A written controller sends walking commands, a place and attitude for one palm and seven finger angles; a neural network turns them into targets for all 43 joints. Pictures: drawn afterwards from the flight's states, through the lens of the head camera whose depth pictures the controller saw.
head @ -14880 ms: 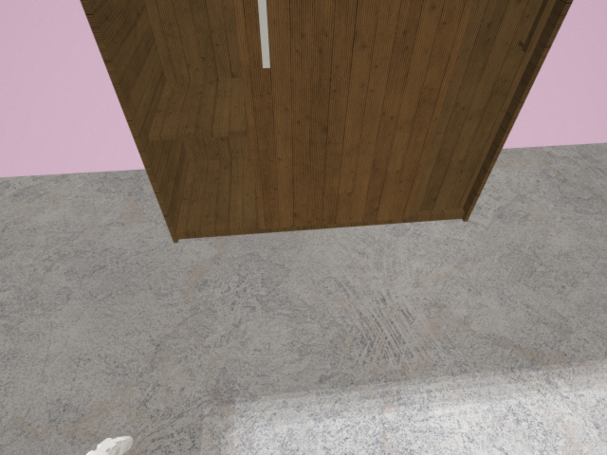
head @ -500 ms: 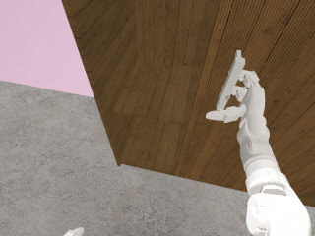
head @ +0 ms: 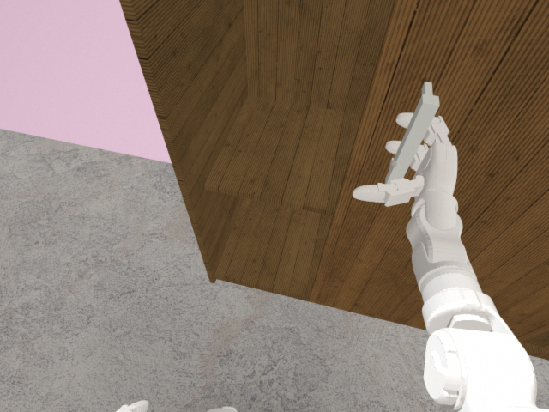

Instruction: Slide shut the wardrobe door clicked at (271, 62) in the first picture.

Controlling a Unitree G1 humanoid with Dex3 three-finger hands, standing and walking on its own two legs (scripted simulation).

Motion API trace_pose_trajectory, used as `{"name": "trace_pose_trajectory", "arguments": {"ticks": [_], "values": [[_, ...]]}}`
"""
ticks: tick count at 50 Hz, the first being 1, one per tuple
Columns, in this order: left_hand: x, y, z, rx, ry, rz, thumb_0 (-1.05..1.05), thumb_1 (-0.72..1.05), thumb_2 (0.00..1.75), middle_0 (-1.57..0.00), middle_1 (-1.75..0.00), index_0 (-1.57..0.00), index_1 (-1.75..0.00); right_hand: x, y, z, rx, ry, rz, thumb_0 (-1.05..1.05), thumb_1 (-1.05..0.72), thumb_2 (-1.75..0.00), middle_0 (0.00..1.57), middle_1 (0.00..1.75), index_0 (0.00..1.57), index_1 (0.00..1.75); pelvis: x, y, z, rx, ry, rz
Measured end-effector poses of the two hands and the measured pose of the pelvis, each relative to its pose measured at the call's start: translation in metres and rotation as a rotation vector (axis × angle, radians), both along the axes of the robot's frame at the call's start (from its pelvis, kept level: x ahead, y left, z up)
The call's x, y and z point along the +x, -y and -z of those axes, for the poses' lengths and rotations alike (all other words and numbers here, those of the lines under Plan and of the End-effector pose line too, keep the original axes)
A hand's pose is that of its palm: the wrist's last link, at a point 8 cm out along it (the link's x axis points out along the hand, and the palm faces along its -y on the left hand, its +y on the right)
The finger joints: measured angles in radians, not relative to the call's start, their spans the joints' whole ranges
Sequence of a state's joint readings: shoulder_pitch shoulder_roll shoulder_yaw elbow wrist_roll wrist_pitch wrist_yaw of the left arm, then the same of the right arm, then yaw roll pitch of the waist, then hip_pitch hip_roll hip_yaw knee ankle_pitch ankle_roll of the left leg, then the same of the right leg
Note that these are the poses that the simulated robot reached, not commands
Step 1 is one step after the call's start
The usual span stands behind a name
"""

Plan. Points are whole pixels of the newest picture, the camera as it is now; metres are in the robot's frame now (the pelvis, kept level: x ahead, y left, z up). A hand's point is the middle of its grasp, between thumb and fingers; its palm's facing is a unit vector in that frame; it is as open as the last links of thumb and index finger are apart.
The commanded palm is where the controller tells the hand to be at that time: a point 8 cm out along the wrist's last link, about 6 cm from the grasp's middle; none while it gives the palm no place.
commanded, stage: slide the fingers in behind the handle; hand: right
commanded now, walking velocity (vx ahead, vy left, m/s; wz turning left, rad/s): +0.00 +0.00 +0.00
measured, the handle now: (408, 139) +0.52 -0.13 +0.12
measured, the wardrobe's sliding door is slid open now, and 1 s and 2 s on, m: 0.37 0.37 0.37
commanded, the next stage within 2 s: grip the handle and tug to test in 0.40 s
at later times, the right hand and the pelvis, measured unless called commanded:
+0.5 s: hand (397, 162) +0.47 -0.11 +0.12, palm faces +0.11 +0.99 -0.01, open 14.0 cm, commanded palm +0.43 -0.16 +0.12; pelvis +0.00 +0.00 +0.00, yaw +0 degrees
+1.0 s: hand (393, 162) +0.46 -0.10 +0.12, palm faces +0.11 +0.99 -0.01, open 8.8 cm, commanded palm +0.42 -0.15 +0.12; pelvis +0.01 +0.00 +0.00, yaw +1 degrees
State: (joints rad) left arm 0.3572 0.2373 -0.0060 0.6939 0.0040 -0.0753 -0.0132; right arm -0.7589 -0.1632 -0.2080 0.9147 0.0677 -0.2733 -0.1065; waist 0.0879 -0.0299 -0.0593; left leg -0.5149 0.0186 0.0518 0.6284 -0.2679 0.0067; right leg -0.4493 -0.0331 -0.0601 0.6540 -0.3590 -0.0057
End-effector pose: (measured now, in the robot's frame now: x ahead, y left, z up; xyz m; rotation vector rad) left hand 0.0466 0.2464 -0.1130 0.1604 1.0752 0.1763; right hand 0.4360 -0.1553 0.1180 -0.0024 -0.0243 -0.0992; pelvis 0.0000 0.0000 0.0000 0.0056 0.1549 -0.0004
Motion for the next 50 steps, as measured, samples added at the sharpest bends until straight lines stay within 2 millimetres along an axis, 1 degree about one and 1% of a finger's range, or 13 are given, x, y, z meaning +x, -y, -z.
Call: {"name": "trace_pose_trajectory", "arguments": {"ticks": [5, 10, 16, 20, 26, 30, 34, 38, 44, 50], "values": [[-0.003, 0.0, 0.001, 0.001, -0.001, -0.004, 0.01, 0.91, 0.89, -0.2, -0.3, -0.2, -0.3, 0.003, -0.002, -0.003, -0.016, 0.005, 0.003, -0.01, 0.5, -0.3, 0.3, 1.2, 0.3, 1.2, -0.001, 0.001, 0.001, -0.001, -0.005, 0.0], [-0.005, 0.002, 0.001, -0.002, -0.005, -0.008, 0.01, 0.91, 0.89, -0.2, -0.3, -0.2, -0.3, 0.004, 0.0, -0.003, -0.01, -0.002, 0.008, -0.01, 0.5, -0.3, 0.3, 1.2, 0.3, 1.2, -0.001, 0.002, 0.0, -0.002, -0.006, -0.005], [-0.004, 0.003, 0.0, -0.008, 0.002, -0.007, 0.01, 0.91, 0.89, -0.2, -0.3, -0.2, -0.3, -0.001, -0.001, -0.007, -0.003, 0.024, -0.002, -0.01, 0.5, -0.3, 0.3, 1.2, 0.3, 1.2, 0.001, 0.003, 0.0, 0.0, -0.003, -0.008], [-0.002, 0.003, -0.001, -0.005, 0.008, -0.006, 0.01, 0.91, 0.89, -0.21, -0.3, -0.2, -0.3, 0.0, 0.0, -0.006, -0.007, 0.012, -0.002, -0.01, 0.5, -0.3, 0.3, 1.2, 0.29, 1.2, 0.001, 0.002, 0.0, 0.001, 0.002, -0.005], [0.001, 0.002, -0.002, 0.008, 0.012, -0.001, 0.01, 0.91, 0.89, -0.21, -0.3, -0.2, -0.3, 0.004, 0.006, 0.001, -0.01, -0.023, 0.012, -0.01, 0.5, -0.3, 0.3, 1.2, 0.3, 1.2, -0.002, 0.003, 0.0, 0.001, -0.005, -0.002], [0.001, 0.002, -0.001, 0.009, 0.005, 0.001, 0.01, 0.91, 0.89, -0.2, -0.3, -0.2, -0.3, 0.005, 0.007, -0.002, -0.006, 0.012, 0.009, -0.01, 0.47, -0.31, 0.3, 1.2, 0.3, 1.21, 0.0, 0.004, 0.001, 0.001, -0.012, -0.003], [0.0, 0.004, 0.0, 0.002, -0.005, 0.002, 0.01, 0.91, 0.89, -0.2, -0.3, -0.2, -0.3, 0.005, 0.003, -0.005, -0.007, 0.024, -0.008, -0.01, 0.38, -0.35, 0.31, 1.22, 0.31, 1.22, 0.003, 0.005, 0.001, 0.002, -0.013, -0.001], [0.002, 0.005, 0.0, -0.005, -0.004, -0.003, 0.01, 0.91, 0.89, -0.2, -0.3, -0.2, -0.3, 0.004, 0.0, -0.002, -0.006, 0.0, -0.012, -0.01, 0.25, -0.41, 0.32, 1.24, 0.33, 1.24, 0.005, 0.005, 0.0, 0.003, -0.011, -0.003], [0.006, 0.007, 0.0, -0.014, 0.013, -0.005, 0.01, 0.91, 0.89, -0.2, -0.3, -0.2, -0.3, 0.0, 0.0, -0.002, 0.003, 0.011, 0.009, -0.01, 0.0, -0.51, 0.35, 1.27, 0.35, 1.27, 0.006, 0.005, -0.001, 0.002, -0.004, -0.009], [0.011, 0.007, -0.001, -0.02, 0.031, -0.007, 0.01, 0.91, 0.89, -0.21, -0.3, -0.2, -0.3, -0.001, -0.001, -0.003, -0.006, 0.005, 0.014, 0.0, -0.27, -0.63, 0.35, 1.29, 0.32, 1.28, 0.008, 0.004, -0.001, 0.002, -0.001, -0.012]]}}
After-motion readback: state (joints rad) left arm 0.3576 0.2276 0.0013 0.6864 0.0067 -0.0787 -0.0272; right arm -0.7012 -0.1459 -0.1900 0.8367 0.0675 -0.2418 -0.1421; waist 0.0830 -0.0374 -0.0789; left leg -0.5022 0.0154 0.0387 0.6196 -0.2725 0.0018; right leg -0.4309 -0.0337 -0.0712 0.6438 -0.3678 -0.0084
